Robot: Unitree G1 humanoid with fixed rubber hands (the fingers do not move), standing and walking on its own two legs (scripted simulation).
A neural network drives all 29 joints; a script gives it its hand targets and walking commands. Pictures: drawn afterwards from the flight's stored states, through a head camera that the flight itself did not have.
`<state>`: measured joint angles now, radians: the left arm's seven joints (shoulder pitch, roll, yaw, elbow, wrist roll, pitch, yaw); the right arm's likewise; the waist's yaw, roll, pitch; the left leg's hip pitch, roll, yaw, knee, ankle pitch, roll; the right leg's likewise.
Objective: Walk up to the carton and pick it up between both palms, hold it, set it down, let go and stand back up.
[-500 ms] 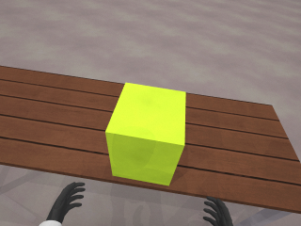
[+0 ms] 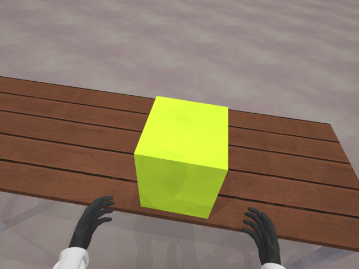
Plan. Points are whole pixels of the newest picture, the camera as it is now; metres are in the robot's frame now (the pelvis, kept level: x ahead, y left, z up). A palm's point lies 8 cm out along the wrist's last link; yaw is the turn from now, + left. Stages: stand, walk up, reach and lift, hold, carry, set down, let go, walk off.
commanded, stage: reach and lift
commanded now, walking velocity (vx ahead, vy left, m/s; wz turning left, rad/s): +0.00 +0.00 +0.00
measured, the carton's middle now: (182, 158) +0.42 +0.02 -0.01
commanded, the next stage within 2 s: none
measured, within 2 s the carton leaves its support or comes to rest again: neither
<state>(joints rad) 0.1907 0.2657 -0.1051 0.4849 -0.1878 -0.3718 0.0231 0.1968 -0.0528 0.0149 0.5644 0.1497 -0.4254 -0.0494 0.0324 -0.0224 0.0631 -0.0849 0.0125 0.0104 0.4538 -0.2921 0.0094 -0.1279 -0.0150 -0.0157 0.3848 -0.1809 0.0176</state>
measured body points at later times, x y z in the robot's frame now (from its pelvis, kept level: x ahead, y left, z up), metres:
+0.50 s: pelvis +0.01 +0.00 +0.00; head +0.01 +0.01 +0.45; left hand +0.28 +0.22 +0.03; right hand +0.28 -0.18 +0.03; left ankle -0.02 +0.11 -0.74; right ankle +0.02 -0.14 -0.74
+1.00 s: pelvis +0.00 +0.00 +0.01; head +0.02 +0.01 +0.45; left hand +0.36 +0.21 +0.10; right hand +0.35 -0.19 +0.09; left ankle -0.02 +0.11 -0.74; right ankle +0.02 -0.14 -0.74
